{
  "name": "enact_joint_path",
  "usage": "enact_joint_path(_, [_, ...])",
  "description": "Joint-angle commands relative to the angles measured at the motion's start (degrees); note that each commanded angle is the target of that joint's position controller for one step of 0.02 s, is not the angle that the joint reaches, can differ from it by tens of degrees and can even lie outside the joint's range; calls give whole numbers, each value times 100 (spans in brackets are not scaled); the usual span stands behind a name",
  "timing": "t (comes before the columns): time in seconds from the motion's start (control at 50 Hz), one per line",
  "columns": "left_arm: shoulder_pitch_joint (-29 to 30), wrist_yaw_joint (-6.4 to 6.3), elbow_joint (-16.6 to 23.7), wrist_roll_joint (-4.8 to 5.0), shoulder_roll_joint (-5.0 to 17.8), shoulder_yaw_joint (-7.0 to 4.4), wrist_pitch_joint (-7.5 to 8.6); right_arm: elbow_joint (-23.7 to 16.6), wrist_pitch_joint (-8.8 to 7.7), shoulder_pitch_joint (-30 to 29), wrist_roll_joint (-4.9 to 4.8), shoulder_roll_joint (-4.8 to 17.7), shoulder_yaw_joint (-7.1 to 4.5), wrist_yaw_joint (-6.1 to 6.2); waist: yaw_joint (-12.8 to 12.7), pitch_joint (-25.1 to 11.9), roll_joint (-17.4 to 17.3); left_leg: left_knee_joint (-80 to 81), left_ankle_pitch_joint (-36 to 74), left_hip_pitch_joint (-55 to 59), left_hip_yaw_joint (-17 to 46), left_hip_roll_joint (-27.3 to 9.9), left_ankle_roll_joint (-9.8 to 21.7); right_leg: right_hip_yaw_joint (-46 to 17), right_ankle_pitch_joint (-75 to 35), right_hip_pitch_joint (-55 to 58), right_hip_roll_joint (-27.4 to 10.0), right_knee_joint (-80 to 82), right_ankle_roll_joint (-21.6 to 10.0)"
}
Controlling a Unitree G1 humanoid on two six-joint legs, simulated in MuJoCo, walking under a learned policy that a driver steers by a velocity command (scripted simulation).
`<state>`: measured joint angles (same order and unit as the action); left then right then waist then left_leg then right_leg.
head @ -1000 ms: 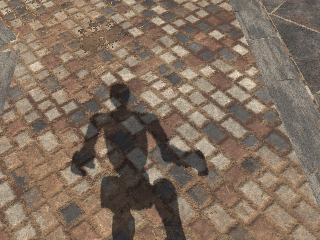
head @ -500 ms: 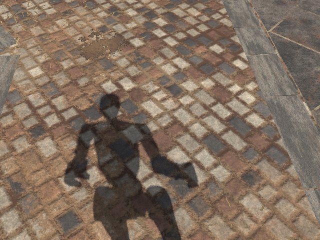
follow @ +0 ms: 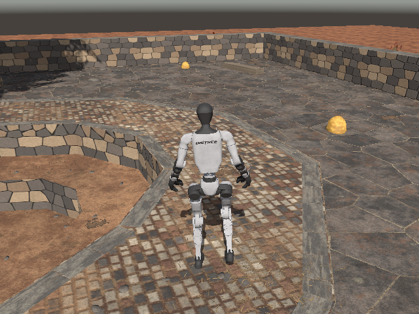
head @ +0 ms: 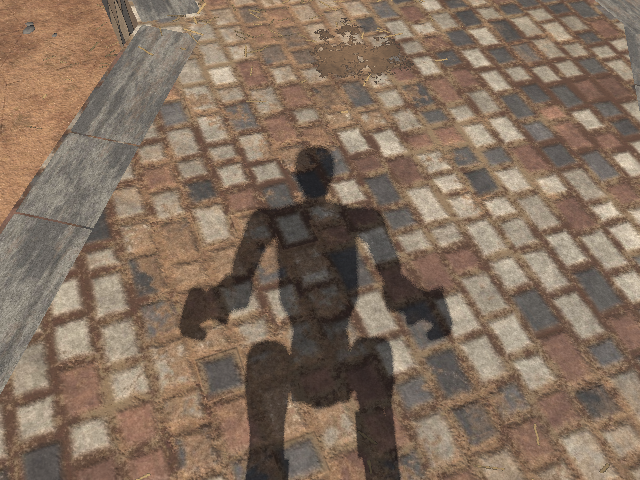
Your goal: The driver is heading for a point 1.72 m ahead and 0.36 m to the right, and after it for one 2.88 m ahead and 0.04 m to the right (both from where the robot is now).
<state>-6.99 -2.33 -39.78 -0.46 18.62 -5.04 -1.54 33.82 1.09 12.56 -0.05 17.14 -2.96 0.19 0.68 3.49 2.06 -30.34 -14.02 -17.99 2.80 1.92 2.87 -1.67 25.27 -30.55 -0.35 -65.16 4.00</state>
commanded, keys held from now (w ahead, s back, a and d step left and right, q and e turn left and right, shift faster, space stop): e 0.50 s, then w+e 0.40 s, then w+q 0.10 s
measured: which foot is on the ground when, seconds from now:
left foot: down 0.00-0.84, up 0.86-1.00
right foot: up 0.00-0.24, down 0.26-0.48, up 0.50-0.82, down 0.84-1.00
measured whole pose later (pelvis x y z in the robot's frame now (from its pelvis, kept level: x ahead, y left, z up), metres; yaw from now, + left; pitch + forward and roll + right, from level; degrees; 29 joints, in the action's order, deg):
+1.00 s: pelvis +0.09 -0.12 +0.00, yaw -23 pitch +2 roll +1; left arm -18.7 1.2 -38.3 0.3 15.3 -2.2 2.5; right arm 39.7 -4.9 12.9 -0.2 18.9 -4.0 -1.8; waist -0.2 0.1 -2.7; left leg -63.0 -14.8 -33.3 -0.6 -4.7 -0.8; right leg 0.1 16.3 -10.0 2.3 -24.2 -3.5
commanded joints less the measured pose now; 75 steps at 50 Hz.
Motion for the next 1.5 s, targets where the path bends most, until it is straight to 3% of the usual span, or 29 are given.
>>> enact_joint_path(0.02, [-124, 10, 265, 46, 418, -108, 81, -448, -79, -335, 4, 883, -233, 129, -153, -962, -832, 983, 2398, 1084, 1481, -1326, 1007, -216, -524, -319, -27, 27, 104])
enact_joint_path(0.14, [-2, 133, 148, 73, 105, 100, 61, -149, -95, -313, 155, 433, -29, 98, 91, -807, -1046, 1131, 1131, 677, 1083, -1178, 948, -57, -627, 1038, -317, 2172, 114])
enact_joint_path(0.22, [-152, 171, 135, 113, 319, 73, 117, 39, -106, -470, 107, 618, -52, 17, -53, -357, -907, 1038, 376, 344, 1175, -1179, 849, 157, -1117, 1628, -157, 3556, -113])
enact_joint_path(0.28, [-148, 136, 273, 55, 969, -35, 169, 98, -187, -1, 179, 715, -115, 65, 249, -487, 70, 454, 226, 387, 632, -534, 244, -589, -3377, 1845, -633, 3642, -514])
enact_joint_path(0.3, [-198, 151, 216, 155, 945, -78, 165, 58, -191, -138, 202, 658, -119, 103, 175, -545, 438, 222, 210, 512, 147, -220, 35, -802, -2941, 1572, -643, 3732, -746])
enact_joint_path(0.38, [-173, 135, 379, 107, 707, -42, 182, -91, -42, -392, 115, 417, -179, 194, 59, -570, 822, -400, 158, 567, -259, -37, -72, -1634, -2365, 1189, -888, 4057, -1024])
enact_joint_path(0.46, [-100, 95, 624, 147, 592, -32, 103, -97, -33, -130, 118, 500, -307, 119, 92, -627, -3, 284, 276, 989, 138, -602, 272, -1175, -1696, 524, -365, 3247, -668])
enact_joint_path(0.5, [-284, 97, 710, 122, 438, -13, 37, -63, -72, -50, 133, 801, -387, 105, -2, -656, -1309, 1098, 1360, 1204, 1535, -2124, 1179, -149, 96, -78, 153, 1610, -220])
enact_joint_path(0.52, [-196, 117, 747, 105, 587, -75, 8, -95, -137, 121, 147, 737, -358, 126, 154, -742, -1185, 1326, 1361, 1328, 2011, -2655, 1599, -204, 1005, -510, -87, 353, -132])
enact_joint_path(0.54, [-165, 151, 762, 168, 660, -131, -18, -89, -198, 153, 125, 712, -335, 145, 132, -675, -677, 1485, 458, 1341, 2036, -2689, 1626, -357, 867, -829, -246, -270, -148])
enact_joint_path(0.58, [15, 211, 821, 218, 446, -62, -45, -51, -288, -49, -2, 807, -360, 177, 113, -274, -616, 1873, -1232, 1319, 1491, -2267, 1205, -353, 116, -1224, -513, 40, -185])
enact_joint_path(0.74, [280, 446, 969, 199, 201, 102, 120, 267, -392, 215, -88, 1174, -482, 16, 304, -310, -856, 1947, -761, 1058, -304, -1857, 797, 541, -257, 423, -323, 2363, -354])
enact_joint_path(0.82, [-883, 405, 542, 196, 535, -99, 82, 400, -370, 97, -172, 930, -385, -78, -341, -544, -552, 495, -568, 72, -1064, -1623, 347, 965, -698, 2520, 217, 3488, -769])
enact_joint_path(0.84, [-1792, 342, 341, 242, 939, -288, 80, 310, -405, -65, -46, 560, -248, -91, -769, -800, 219, -1404, -422, -875, -1528, -1217, -21, -57, -548, 3666, -268, 3842, -1129])
enact_joint_path(0.86, [-2046, 318, 488, 181, 1837, -428, 209, -308, -526, -539, 92, 245, -141, -52, -734, -814, 1640, -3610, -2093, -3240, -1173, -205, -497, -3740, 568, 4427, -1796, 4912, -2255])
enact_joint_path(0.88, [-1902, 391, 572, 186, 1385, -290, 385, -335, -674, -726, -126, 658, -218, -75, -848, -855, 697, -4318, -1959, -3864, 10, -318, -429, -4357, 1190, 4323, -2177, 5456, -2656])
enact_joint_path(0.9, [-1649, 396, 562, 164, 1015, -155, 482, -329, -763, -687, -261, 817, -252, -137, -609, -437, 758, -4244, -1387, -3987, 119, -536, -287, -3798, 884, 4015, -2071, 5479, -2505])
enact_joint_path(0.96, [-803, 333, 662, 67, 447, 69, 522, 130, -750, -213, 27, 877, -283, -195, -95, -128, 453, -3288, 6, -3000, -13, -963, -317, -1835, -1365, 2961, -1342, 5351, -1850])
enact_joint_path(1.1, [-1186, 174, 200, 18, 662, 63, 618, 217, -627, -979, -113, 244, 17, -293, -413, 45, 215, -1142, 1983, -2126, -421, -640, -422, -50, -3000, 2552, -881, 5737, -1389])
enact_joint_path(1.2, [-1500, 167, -144, 84, 771, 8, 616, 7, -675, -1565, -169, 240, 60, -477, -563, 345, 106, -101, 2052, -2142, -369, -412, -81, 262, -3264, 3291, -1281, 5750, -1340])
enact_joint_path(1.26, [-1424, 92, -164, 65, 910, -40, 517, 3, -668, -1291, -113, 408, -18, -525, -302, -117, 332, -73, 1343, -1611, -661, -24, 227, 501, -5893, 3902, -1344, 4864, -1158])
enact_joint_path(1.3, [-1354, 13, -106, 15, 1015, -57, 387, 228, -599, -215, -118, 780, -220, -457, 277, -908, 459, -111, 894, -255, -930, 402, 511, 715, -7578, 3930, -1180, 3175, -968])
enact_joint_path(1.32, [-1324, -23, -34, 0, 987, -28, 386, 341, -557, 589, -142, 1024, -344, -368, 735, -1327, 250, -8, 1164, 1335, -478, 188, 757, 806, -6916, 2841, -1046, 1798, -772])
enact_joint_path(1.34, [-1970, 63, 220, -89, 342, 179, 506, 359, -533, 1213, -66, 1659, -505, -301, 449, -2226, -1168, -139, 545, 3967, 2437, -1494, 1912, 685, -2892, 151, -156, -852, -310])
enact_joint_path(1.36, [-1865, 173, 175, -58, 373, 262, 720, 369, -547, 1273, -142, 1278, -410, -288, 554, -3040, -1153, 891, -211, 4606, 4555, -2075, 2293, -399, 622, -751, 541, -1777, -292])
enact_joint_path(1.38, [-1135, 270, 404, 222, 712, 159, 857, 363, -535, 1061, -118, 1051, -345, -244, 692, -2188, -822, 1193, -589, 4055, 3824, -1896, 1900, -720, 284, -1334, 153, -1888, -397])
enact_joint_path(1.4, [-772, 286, 565, 264, 702, 202, 947, 302, -531, 700, -130, 952, -313, -217, 519, -1443, -355, 1338, -450, 3084, 3143, -1697, 1670, -630, -169, -1361, -131, -1396, -491])
enact_joint_path(1.44, [-663, 227, 596, 41, 673, 161, 948, 160, -536, 120, -58, 713, -220, -184, 32, -615, -63, 1635, 639, 1440, 2290, -1262, 1504, -494, -572, -819, -469, -467, -433])
enact_joint_path(1.5, [-1009, 197, 519, -63, 508, 201, 759, 142, -542, -109, -48, 708, -222, -106, -269, -432, -432, 1877, 1470, 339, 1717, -994, 1571, -285, -747, -323, -573, 166, -131])
Velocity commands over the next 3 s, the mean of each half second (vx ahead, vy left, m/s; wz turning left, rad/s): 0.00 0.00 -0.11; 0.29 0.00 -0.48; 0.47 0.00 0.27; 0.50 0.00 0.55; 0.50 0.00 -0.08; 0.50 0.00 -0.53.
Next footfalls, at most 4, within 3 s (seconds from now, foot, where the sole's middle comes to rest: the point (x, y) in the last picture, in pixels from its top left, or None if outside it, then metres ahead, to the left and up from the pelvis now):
0.26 right None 0.05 -0.15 -0.78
0.84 right None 0.06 -0.19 -0.78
1.32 left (375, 464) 0.47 -0.14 -0.78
1.78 right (484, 369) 0.68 -0.41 -0.78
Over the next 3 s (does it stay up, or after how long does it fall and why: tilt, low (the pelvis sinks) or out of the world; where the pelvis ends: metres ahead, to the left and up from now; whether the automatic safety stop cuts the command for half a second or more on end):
stays up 1.15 -0.30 0.00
